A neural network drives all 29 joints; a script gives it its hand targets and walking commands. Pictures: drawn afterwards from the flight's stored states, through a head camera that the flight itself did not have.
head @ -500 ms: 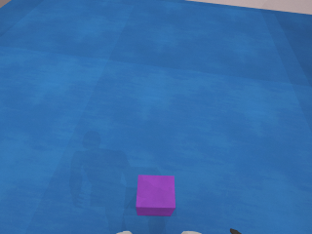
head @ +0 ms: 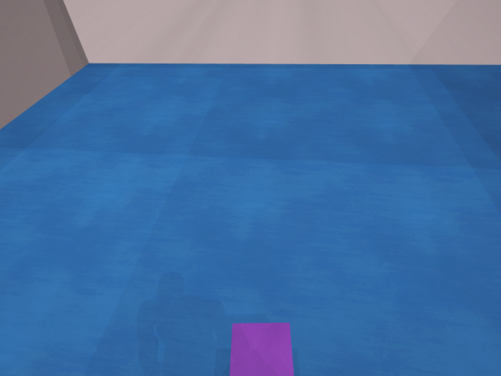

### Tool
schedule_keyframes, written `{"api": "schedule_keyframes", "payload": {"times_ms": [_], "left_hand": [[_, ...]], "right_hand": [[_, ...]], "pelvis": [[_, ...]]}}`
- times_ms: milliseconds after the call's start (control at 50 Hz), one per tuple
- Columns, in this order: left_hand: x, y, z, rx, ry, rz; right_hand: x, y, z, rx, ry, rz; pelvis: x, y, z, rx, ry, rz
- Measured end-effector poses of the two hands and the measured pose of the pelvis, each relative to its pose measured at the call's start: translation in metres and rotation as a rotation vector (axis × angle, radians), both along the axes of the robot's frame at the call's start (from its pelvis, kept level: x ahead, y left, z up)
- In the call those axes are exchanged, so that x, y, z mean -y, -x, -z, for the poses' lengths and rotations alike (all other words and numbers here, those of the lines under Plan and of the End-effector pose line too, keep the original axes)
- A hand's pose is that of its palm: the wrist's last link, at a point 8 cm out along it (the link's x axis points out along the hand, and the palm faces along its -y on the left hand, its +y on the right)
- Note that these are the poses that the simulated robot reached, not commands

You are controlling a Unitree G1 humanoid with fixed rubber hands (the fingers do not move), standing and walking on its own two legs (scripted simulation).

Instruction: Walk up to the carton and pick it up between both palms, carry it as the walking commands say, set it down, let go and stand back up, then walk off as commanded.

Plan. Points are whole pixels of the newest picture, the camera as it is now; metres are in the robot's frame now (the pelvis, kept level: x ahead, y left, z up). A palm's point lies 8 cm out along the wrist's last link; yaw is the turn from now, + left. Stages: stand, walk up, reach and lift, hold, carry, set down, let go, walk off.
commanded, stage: walk up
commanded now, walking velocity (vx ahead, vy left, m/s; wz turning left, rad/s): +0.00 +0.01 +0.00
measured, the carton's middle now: (262, 360) +0.37 +0.03 -0.66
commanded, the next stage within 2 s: stand in 0.04 s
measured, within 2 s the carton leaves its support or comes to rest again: neither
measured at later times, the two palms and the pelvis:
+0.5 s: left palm out of the picture -0.04 +0.17 -0.15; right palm out of the picture +0.02 -0.21 -0.15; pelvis +0.03 -0.01 +0.00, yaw +0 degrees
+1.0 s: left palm out of the picture +0.02 +0.19 -0.15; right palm out of the picture +0.06 -0.22 -0.16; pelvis +0.07 -0.01 -0.01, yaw +0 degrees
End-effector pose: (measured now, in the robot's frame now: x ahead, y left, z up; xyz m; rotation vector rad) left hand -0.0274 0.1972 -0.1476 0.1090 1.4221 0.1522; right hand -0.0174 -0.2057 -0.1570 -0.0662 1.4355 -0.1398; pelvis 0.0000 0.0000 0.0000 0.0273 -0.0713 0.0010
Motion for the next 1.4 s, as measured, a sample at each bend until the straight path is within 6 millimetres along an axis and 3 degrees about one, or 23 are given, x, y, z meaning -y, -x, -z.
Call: {"api": "schedule_keyframes", "payload": {"times_ms": [180, 340, 620, 860, 1240, 1400], "left_hand": [[0.019, 0.032, 0.003, -0.094, 0.042, -0.038], [0.028, 0.035, 0.001, -0.139, 0.049, -0.057], [0.025, -0.003, 0.003, -0.122, 0.031, -0.045], [0.012, -0.036, 0.003, -0.087, -0.015, -0.038], [0.002, -0.069, 0.007, -0.040, -0.036, -0.008], [-0.003, -0.077, 0.006, 0.003, -0.042, 0.003]], "right_hand": [[-0.004, -0.002, -0.001, -0.034, 0.002, 0.003], [-0.003, -0.016, -0.002, -0.048, 0.004, -0.008], [0.008, -0.054, -0.003, -0.015, 0.032, -0.006], [0.010, -0.071, 0.002, -0.028, 0.026, -0.010], [0.015, -0.072, 0.002, -0.045, 0.048, 0.015], [0.017, -0.065, 0.002, -0.040, 0.060, 0.010]], "pelvis": [[0.004, -0.010, 0.001, -0.012, 0.002, -0.003], [0.006, -0.020, 0.001, -0.034, 0.000, 0.003], [0.010, -0.041, 0.002, -0.060, -0.008, 0.001], [0.012, -0.061, 0.005, -0.075, -0.015, -0.001], [0.011, -0.075, 0.008, -0.082, -0.023, 0.007], [0.009, -0.067, 0.008, -0.083, -0.022, 0.008]]}}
